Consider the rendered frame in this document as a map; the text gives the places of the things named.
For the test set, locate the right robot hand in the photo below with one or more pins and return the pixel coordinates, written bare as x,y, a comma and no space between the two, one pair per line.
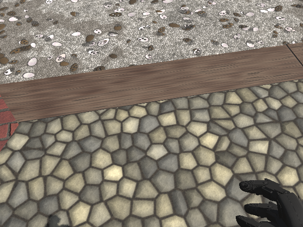
287,212

